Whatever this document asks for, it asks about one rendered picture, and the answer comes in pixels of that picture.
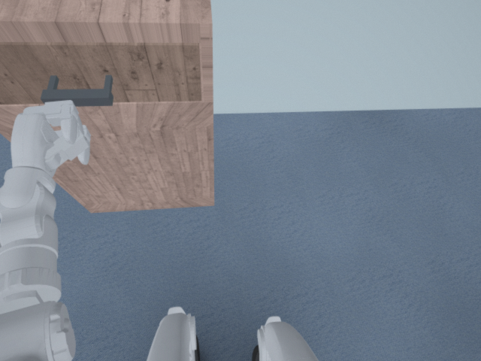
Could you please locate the drawer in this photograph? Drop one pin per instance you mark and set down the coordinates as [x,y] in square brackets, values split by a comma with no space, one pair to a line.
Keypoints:
[141,72]

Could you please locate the robot left upper arm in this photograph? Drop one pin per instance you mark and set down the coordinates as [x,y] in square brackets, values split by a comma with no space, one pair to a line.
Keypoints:
[41,332]

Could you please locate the robot thigh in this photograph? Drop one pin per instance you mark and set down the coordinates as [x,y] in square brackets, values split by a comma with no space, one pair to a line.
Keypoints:
[175,338]
[279,341]

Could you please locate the robot left thigh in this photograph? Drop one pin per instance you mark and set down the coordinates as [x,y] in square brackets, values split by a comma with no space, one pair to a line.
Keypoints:
[175,338]

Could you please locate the robot right thigh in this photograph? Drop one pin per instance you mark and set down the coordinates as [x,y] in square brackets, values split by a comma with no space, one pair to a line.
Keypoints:
[279,341]

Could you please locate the robot left forearm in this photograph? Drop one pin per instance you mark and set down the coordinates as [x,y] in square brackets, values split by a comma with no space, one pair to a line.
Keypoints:
[28,239]

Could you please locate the handle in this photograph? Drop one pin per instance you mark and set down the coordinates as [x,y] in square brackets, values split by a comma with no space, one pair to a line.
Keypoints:
[80,97]

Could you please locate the cabinet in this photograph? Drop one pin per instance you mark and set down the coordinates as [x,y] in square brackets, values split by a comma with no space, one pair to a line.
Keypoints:
[143,155]

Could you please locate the left robot hand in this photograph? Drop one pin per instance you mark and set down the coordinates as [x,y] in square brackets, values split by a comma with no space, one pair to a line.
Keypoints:
[34,142]

